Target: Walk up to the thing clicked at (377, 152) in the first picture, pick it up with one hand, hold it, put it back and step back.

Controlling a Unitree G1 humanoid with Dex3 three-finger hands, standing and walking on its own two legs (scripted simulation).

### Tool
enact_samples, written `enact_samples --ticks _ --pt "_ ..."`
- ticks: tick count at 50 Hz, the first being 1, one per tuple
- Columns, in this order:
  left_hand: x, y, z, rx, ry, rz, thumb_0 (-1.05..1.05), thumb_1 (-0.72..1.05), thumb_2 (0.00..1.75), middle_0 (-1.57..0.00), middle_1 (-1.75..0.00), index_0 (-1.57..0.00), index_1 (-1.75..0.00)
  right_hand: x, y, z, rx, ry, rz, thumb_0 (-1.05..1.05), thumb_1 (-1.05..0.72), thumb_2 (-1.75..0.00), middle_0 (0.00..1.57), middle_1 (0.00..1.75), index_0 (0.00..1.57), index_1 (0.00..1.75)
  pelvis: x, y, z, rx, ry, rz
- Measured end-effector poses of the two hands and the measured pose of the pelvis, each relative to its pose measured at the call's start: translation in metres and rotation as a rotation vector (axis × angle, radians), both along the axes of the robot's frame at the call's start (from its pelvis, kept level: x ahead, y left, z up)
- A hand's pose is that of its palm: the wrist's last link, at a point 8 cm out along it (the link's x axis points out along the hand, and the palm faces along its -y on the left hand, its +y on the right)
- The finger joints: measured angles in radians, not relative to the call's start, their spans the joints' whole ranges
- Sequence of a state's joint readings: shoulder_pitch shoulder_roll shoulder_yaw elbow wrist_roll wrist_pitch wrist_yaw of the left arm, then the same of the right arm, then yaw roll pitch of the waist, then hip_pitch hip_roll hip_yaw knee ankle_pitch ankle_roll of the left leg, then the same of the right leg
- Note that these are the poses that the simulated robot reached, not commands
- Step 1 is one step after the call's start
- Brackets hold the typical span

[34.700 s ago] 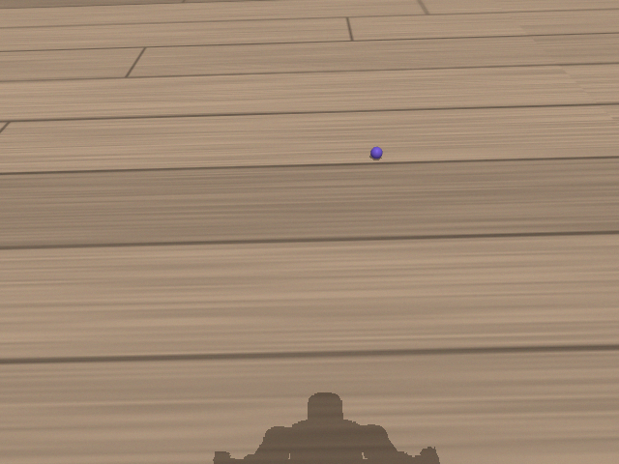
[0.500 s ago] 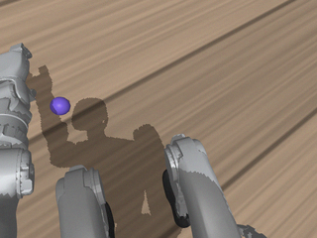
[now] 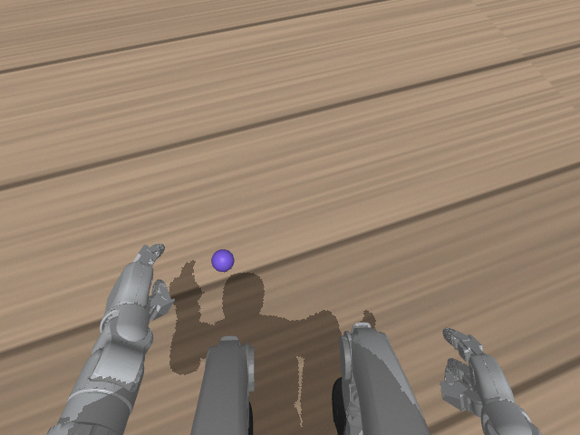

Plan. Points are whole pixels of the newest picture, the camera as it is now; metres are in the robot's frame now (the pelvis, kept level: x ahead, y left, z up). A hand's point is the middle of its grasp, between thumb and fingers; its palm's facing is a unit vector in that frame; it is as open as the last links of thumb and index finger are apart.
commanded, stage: home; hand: left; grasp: from above
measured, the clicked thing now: (222, 260) +0.55 +0.16 -0.51
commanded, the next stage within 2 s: none
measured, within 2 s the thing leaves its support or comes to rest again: neither
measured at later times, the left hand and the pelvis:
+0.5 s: hand (118, 338) +0.25 +0.17 +0.09, palm faces +0.08 -0.97 -0.22, open 7.4 cm; pelvis +0.06 -0.01 +0.16, yaw +1 degrees
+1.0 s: hand (90, 356) +0.23 +0.18 +0.13, palm faces +0.09 -0.98 -0.20, open 7.4 cm; pelvis +0.08 +0.00 +0.17, yaw +2 degrees
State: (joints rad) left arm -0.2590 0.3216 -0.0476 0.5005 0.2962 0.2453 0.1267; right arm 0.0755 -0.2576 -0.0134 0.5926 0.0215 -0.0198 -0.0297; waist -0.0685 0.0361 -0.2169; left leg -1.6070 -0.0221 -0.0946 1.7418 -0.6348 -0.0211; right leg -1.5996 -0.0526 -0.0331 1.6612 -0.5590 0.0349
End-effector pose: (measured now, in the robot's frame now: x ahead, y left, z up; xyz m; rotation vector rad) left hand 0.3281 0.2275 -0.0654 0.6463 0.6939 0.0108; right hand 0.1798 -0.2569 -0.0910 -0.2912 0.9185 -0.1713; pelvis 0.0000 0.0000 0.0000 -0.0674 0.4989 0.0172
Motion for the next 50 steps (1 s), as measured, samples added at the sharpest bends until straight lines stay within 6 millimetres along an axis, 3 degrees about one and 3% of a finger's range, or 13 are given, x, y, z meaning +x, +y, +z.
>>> enact_samples --ticks 6,16,23,30,35,41,50 --pt "-0.025 -0.011 0.044 -0.159 0.031 0.118 0.01 0.89 0.9 -0.21 -0.31 -0.21 -0.31 0.012 0.013 0.052 0.036 -0.099 -0.002 0.0 -0.91 -0.9 0.2 0.3 0.21 0.3 0.008 -0.004 0.045 0.012 -0.074 -0.003" --pt "-0.067 -0.013 0.115 -0.329 0.074 0.284 0.01 0.89 0.9 -0.21 -0.3 -0.21 -0.3 0.003 0.011 0.122 0.019 -0.115 -0.055 0.01 -0.9 -0.9 0.2 0.3 0.21 0.3 0.033 -0.007 0.112 0.021 -0.172 0.0" --pt "-0.087 -0.007 0.167 -0.366 0.066 0.334 0.01 0.9 0.9 -0.2 -0.3 -0.21 -0.3 0.007 0.007 0.161 -0.007 -0.158 -0.081 0.01 -0.9 -0.9 0.2 0.3 0.21 0.3 0.052 -0.007 0.147 0.022 -0.241 0.003" --pt "-0.106 -0.002 0.212 -0.366 0.038 0.333 0.01 0.9 0.9 -0.2 -0.3 -0.21 -0.3 0.028 0.009 0.194 -0.014 -0.257 -0.079 0.01 -0.9 -0.9 0.2 0.3 0.2 0.3 0.069 -0.005 0.17 0.023 -0.294 0.006" --pt "-0.115 0.002 0.224 -0.366 0.039 0.338 0.01 0.9 0.9 -0.2 -0.3 -0.2 -0.3 0.049 0.014 0.209 -0.011 -0.333 -0.051 0.01 -0.9 -0.9 0.2 0.3 0.2 0.3 0.075 -0.004 0.175 0.025 -0.316 0.011" --pt "-0.118 0.003 0.221 -0.379 0.058 0.343 0.01 0.9 0.9 -0.2 -0.3 -0.2 -0.3 0.066 0.019 0.218 -0.013 -0.389 -0.007 0.01 -0.9 -0.9 0.2 0.3 0.21 0.3 0.077 -0.004 0.176 0.028 -0.326 0.017" --pt "-0.113 0.0 0.218 -0.389 0.055 0.335 0.01 0.9 0.9 -0.2 -0.3 -0.2 -0.3 0.065 0.019 0.215 -0.023 -0.372 0.011 0.01 -0.9 -0.9 0.2 0.3 0.21 0.3 0.078 -0.004 0.175 0.027 -0.33 0.02"
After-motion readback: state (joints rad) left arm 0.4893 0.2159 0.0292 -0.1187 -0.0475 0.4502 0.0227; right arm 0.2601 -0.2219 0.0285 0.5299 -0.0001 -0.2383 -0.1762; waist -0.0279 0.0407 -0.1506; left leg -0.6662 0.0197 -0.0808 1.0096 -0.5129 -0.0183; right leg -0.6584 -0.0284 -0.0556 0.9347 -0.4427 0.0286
